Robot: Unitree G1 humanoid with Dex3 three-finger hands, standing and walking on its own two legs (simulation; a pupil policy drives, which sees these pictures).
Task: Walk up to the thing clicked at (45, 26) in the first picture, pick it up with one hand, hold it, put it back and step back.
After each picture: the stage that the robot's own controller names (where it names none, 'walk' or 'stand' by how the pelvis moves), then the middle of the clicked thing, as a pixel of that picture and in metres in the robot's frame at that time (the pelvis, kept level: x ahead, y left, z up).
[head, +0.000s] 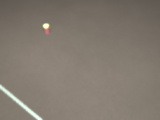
stand; (46, 29) +1.68 +0.48 -0.72
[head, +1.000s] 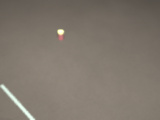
walk; (60, 35) +1.59 +0.23 -0.70
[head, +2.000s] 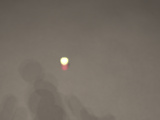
walk; (64, 64) +1.03 +0.18 -0.71
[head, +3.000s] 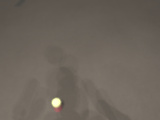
walk; (57, 105) +0.62 +0.25 -0.69
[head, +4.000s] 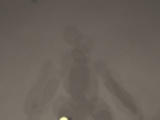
stand; out of the picture +0.42 +0.20 -0.69
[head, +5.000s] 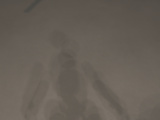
stand; out of the picture +0.37 +0.19 -0.72
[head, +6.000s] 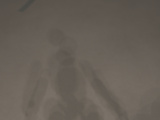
stand; out of the picture +0.36 +0.20 -0.73
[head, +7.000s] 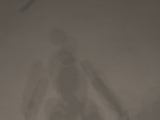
stand; out of the picture +0.35 +0.21 -0.73
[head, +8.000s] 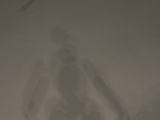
stand; out of the picture +0.35 +0.21 -0.73
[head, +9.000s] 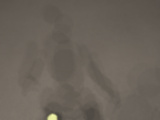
go down; out of the picture +0.38 +0.20 -0.69
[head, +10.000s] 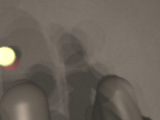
go down; (7, 59) +0.42 +0.26 -0.27
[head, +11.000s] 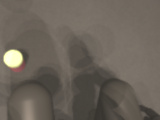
close in; (15, 61) +0.42 +0.26 -0.29
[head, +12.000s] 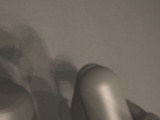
close; out of the picture +0.40 +0.29 -0.22
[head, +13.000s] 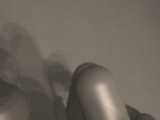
close; out of the picture +0.40 +0.30 -0.22
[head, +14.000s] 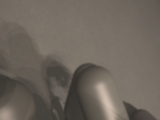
lift; out of the picture +0.39 +0.29 -0.23
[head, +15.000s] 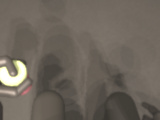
lift; (17, 79) +0.33 +0.23 -0.04
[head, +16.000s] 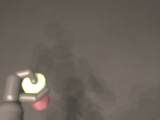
hold; (37, 92) +0.32 +0.17 +0.01
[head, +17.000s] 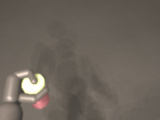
hold; (37, 92) +0.33 +0.18 +0.00
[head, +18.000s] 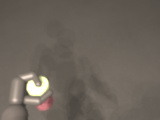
crouch; (41, 94) +0.32 +0.16 -0.01
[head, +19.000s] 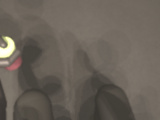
crouch; (7, 54) +0.44 +0.23 -0.10
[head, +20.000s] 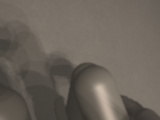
lower; out of the picture +0.41 +0.32 -0.22
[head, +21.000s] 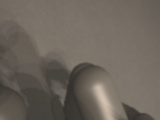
lower; out of the picture +0.41 +0.32 -0.22
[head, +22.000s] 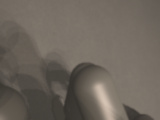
lower; out of the picture +0.41 +0.32 -0.22
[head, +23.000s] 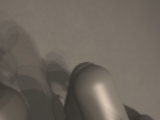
lower; out of the picture +0.41 +0.32 -0.22
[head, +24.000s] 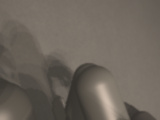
open; out of the picture +0.40 +0.30 -0.23
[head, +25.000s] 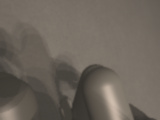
stand; out of the picture +0.40 +0.30 -0.23
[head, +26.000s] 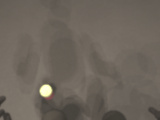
walk; (47, 92) +0.42 +0.22 -0.52
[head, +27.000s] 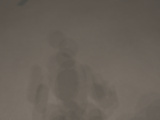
stand; out of the picture +0.38 +0.20 -0.66
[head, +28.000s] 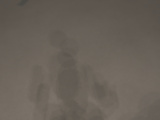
stand; out of the picture +0.38 +0.20 -0.67
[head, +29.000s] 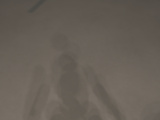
stand; out of the picture +0.39 +0.18 -0.72
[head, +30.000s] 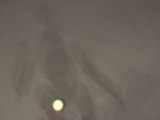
walk; (58, 107) +0.45 +0.16 -0.71
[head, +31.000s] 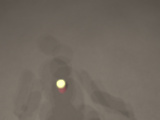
walk; (61, 86) +0.70 +0.24 -0.70
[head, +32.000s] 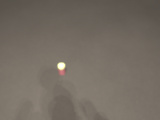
stand; (61, 69) +1.02 +0.24 -0.70
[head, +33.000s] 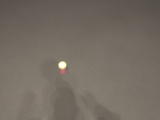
stand; (62, 68) +1.00 +0.22 -0.72
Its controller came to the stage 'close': yes
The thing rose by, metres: 0.70
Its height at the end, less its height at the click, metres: +0.00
